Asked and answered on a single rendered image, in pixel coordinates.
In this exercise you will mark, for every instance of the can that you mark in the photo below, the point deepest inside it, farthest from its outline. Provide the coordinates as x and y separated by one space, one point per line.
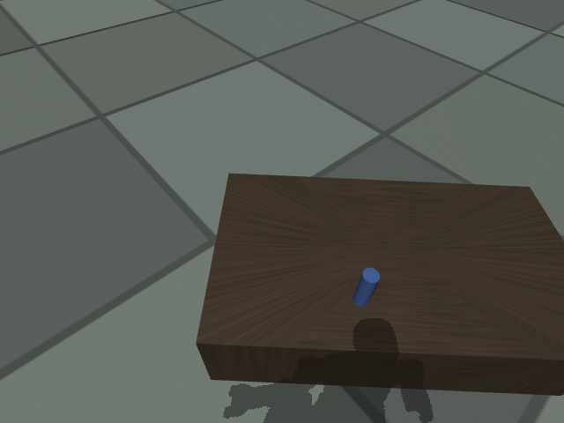
366 286

